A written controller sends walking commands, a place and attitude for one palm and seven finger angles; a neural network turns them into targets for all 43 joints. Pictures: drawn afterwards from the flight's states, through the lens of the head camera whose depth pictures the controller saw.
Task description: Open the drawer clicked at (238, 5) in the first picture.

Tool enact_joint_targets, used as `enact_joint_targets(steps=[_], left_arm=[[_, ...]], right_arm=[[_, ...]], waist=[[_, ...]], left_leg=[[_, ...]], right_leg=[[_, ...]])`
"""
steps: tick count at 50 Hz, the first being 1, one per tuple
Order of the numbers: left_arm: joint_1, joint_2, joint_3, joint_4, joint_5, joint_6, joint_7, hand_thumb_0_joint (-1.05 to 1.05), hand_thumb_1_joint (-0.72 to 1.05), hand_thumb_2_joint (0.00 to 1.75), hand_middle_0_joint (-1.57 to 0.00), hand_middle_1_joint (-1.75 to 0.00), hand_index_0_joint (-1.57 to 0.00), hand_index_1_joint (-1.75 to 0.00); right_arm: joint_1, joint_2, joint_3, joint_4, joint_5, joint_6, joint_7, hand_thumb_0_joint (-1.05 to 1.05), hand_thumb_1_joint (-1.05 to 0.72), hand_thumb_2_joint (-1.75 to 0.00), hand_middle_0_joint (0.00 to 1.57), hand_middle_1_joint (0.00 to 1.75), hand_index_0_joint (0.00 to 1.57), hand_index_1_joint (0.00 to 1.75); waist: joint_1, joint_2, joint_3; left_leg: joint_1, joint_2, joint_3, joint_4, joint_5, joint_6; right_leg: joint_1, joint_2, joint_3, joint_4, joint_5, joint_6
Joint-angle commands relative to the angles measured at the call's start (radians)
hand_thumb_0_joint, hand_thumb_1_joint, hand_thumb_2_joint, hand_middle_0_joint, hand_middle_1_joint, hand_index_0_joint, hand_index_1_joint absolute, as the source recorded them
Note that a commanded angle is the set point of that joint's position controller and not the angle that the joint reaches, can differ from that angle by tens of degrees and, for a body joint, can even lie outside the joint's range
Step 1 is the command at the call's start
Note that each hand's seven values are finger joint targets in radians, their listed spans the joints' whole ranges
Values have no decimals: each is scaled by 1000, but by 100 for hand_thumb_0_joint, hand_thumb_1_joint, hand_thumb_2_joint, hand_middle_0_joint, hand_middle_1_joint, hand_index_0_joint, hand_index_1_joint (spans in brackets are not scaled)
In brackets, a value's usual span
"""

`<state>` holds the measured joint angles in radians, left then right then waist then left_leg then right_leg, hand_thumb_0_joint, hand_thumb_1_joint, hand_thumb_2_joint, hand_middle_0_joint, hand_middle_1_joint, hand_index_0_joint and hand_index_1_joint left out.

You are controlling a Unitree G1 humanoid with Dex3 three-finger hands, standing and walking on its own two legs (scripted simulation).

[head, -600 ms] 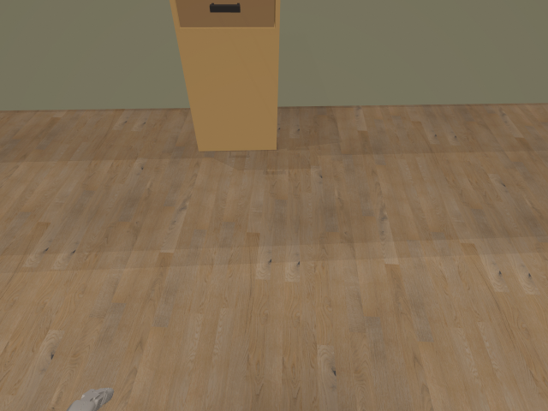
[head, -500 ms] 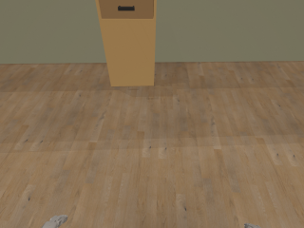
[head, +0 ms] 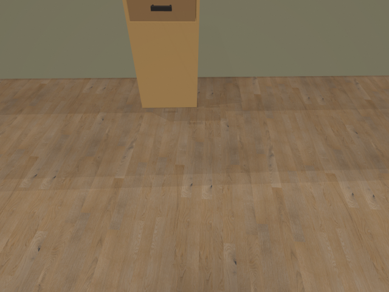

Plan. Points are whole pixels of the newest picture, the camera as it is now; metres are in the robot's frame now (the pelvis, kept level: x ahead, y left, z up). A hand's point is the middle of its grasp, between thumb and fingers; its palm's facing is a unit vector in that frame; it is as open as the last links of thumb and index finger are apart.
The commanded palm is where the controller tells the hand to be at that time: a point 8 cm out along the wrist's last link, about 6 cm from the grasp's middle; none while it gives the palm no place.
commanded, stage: stand and wait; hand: left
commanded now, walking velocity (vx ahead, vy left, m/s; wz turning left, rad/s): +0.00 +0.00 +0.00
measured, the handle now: (161, 7) +1.59 +0.29 +0.00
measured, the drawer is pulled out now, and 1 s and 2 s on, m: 0.00 0.00 0.00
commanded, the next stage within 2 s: look at it before walking up in 0.44 s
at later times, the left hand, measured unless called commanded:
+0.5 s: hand out of the picture +0.07 +0.24 -0.15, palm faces -0.04 -0.94 -0.33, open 7.4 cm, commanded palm none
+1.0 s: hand out of the picture +0.08 +0.25 -0.15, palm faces -0.04 -0.94 -0.34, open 7.4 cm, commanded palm none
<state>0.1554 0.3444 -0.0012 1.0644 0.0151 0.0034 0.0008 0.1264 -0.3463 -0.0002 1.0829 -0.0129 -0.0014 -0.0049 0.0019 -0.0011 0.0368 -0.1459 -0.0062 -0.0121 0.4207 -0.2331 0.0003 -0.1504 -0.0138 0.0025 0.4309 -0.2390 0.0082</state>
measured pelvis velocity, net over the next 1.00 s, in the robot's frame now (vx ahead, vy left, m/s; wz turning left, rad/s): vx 0.00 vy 0.00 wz -0.01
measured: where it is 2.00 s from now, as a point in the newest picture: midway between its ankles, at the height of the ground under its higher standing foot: outside the picture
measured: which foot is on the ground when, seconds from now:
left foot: down 0.00-1.00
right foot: down 0.00-1.00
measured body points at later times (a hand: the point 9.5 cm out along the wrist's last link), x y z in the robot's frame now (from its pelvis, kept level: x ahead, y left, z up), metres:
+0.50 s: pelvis -0.01 +0.00 +0.00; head +0.00 -0.01 +0.45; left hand +0.07 +0.29 -0.13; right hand +0.05 -0.30 -0.13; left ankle +0.00 +0.12 -0.74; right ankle +0.00 -0.12 -0.74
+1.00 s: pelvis +0.00 +0.00 +0.00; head +0.01 +0.00 +0.45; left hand +0.08 +0.29 -0.13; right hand +0.08 -0.30 -0.13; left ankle +0.00 +0.12 -0.74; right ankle +0.00 -0.12 -0.74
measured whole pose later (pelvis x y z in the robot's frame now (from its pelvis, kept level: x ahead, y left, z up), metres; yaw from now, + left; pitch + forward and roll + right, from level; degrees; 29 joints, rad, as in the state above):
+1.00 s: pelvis +0.00 +0.00 +0.00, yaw -1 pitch -2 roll +0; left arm 0.13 0.34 0.00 1.09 0.02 -0.01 0.00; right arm 0.10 -0.34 0.00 1.11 -0.01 -0.01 0.00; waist 0.00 -0.01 0.04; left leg -0.13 0.00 0.00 0.37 -0.21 0.00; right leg -0.14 -0.01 0.01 0.38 -0.21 0.01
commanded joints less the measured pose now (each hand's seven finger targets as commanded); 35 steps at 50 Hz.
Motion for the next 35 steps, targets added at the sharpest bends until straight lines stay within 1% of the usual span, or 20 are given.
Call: enact_joint_targets(steps=[1,7,11,12,14,19,20,21,27,29,31,32,34,35], left_arm=[[-62,203,37,-64,-6,-25,11,0,90,90,-20,-30,-20,-30],[-66,204,36,-51,-4,-23,10,0,90,90,-20,-30,-20,-30],[-60,204,37,-49,-4,-25,10,0,90,90,-20,-30,-20,-30],[-63,205,36,-48,-3,-24,9,0,90,90,-20,-30,-20,-30],[-63,202,36,-48,-3,-24,8,0,90,90,-20,-30,-20,-30],[-60,202,36,-46,-3,-26,8,0,90,90,-20,-30,-20,-30],[-59,204,36,-49,-2,-26,8,0,90,90,-20,-30,-20,-30],[-62,201,36,-47,-3,-26,9,0,90,90,-20,-30,-20,-30],[-55,201,34,-44,-4,-31,10,0,90,90,-20,-30,-20,-30],[-50,200,35,-42,-5,-32,11,0,90,90,-20,-30,-20,-30],[-55,201,34,-41,-4,-31,11,0,90,90,-20,-30,-20,-30],[-57,201,34,-40,-4,-30,11,0,90,90,-20,-30,-20,-30],[-56,199,34,-41,-4,-29,11,0,90,90,-20,-30,-20,-30],[-52,200,35,-40,-3,-30,11,0,90,90,-20,-30,-20,-30]], right_arm=[[-68,-199,-40,-68,3,-31,-9,0,-90,-90,20,30,20,30],[-58,-201,-38,-49,3,-30,-7,0,-90,-90,20,30,20,30],[-52,-199,-38,-44,3,-30,-6,0,-90,-90,20,30,20,30],[-50,-197,-37,-42,3,-30,-5,0,-90,-90,20,30,20,30],[-49,-199,-37,-39,3,-31,-5,0,-90,-90,20,30,20,30],[-45,-196,-37,-36,3,-30,-4,0,-90,-90,20,30,20,30],[-42,-197,-37,-37,4,-30,-4,0,-90,-90,20,30,20,30],[-44,-197,-38,-34,2,-31,-4,0,-90,-90,20,30,20,30],[-43,-196,-36,-31,5,-35,-6,0,-90,-90,20,30,20,30],[-47,-195,-37,-31,5,-34,-7,0,-90,-90,20,30,20,30],[-51,-194,-37,-31,6,-32,-7,0,-90,-90,20,30,20,30],[-48,-197,-37,-30,5,-32,-7,0,-90,-90,20,30,20,30],[-54,-196,-36,-29,5,-32,-7,0,-90,-90,20,30,20,30],[-52,-196,-36,-31,6,-32,-7,0,-90,-90,20,30,20,30]], waist=[[-1,-6,-63],[0,-6,-28],[1,-5,-44],[0,-16,-39],[0,-8,-31],[0,-14,-38],[-2,-21,-47],[-1,-3,-48],[-2,-7,-81],[0,-8,-88],[-1,-10,-62],[-3,-3,-70],[-1,6,-55],[1,2,-61]], left_leg=[[-2,115,-86,-79,141,34],[-28,115,-91,-106,71,32],[-20,115,-93,-103,74,32],[-26,115,-94,-108,65,32],[-27,115,-93,-111,54,31],[-24,113,-93,-106,59,29],[-17,115,-92,-101,75,29],[-17,116,-92,-103,72,28],[9,124,-85,-92,156,28],[17,124,-81,-87,167,26],[8,124,-82,-94,153,26],[8,124,-84,-97,150,26],[5,124,-84,-103,145,26],[7,124,-86,-99,153,27]], right_leg=[[-3,-105,97,-83,132,-40],[-22,-101,104,-107,43,-38],[-21,-102,108,-111,36,-38],[-23,-103,109,-115,23,-38],[-35,-102,111,-118,9,-38],[-37,-105,118,-124,3,-39],[-33,-103,117,-121,20,-40],[-35,-104,115,-120,18,-39],[0,-107,108,-101,143,-40],[5,-109,106,-99,164,-40],[-7,-107,106,-104,150,-40],[-1,-106,108,-104,143,-40],[-6,-105,104,-107,135,-38],[-2,-105,106,-107,142,-39]])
